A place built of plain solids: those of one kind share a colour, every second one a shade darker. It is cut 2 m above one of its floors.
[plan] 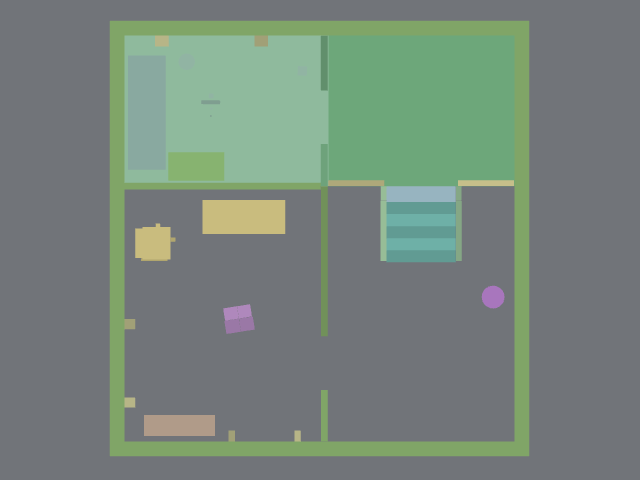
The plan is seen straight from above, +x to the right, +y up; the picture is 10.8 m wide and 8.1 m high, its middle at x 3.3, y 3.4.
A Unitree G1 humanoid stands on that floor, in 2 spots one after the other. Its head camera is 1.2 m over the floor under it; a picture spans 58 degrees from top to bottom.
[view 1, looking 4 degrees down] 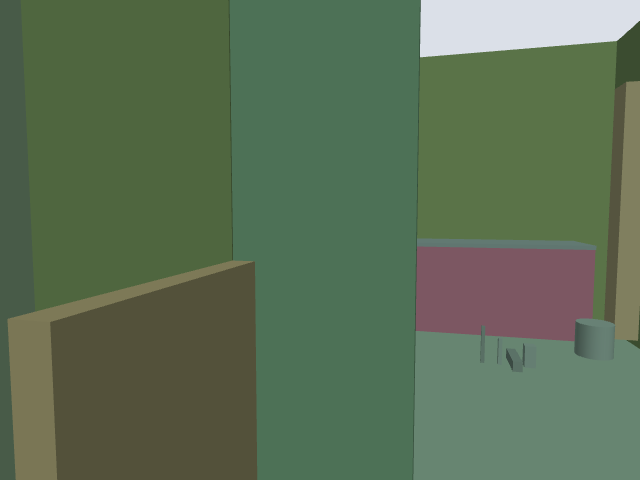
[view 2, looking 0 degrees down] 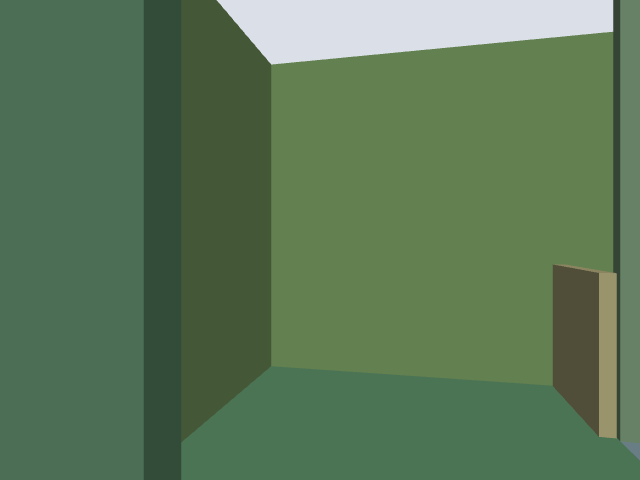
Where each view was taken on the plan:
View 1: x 5.01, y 5.06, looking -166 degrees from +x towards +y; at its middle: raised_partition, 1.63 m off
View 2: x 2.67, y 5.47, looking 13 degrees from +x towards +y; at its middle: wall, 4.01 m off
